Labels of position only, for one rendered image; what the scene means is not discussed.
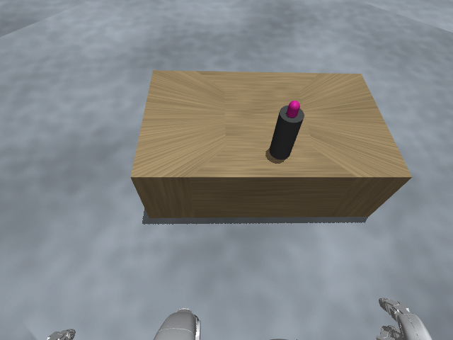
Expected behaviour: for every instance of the bottle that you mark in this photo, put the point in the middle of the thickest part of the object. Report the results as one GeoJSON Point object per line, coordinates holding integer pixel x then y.
{"type": "Point", "coordinates": [286, 130]}

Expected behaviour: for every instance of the right robot hand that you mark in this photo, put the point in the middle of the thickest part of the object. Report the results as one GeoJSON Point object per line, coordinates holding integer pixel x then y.
{"type": "Point", "coordinates": [410, 325]}

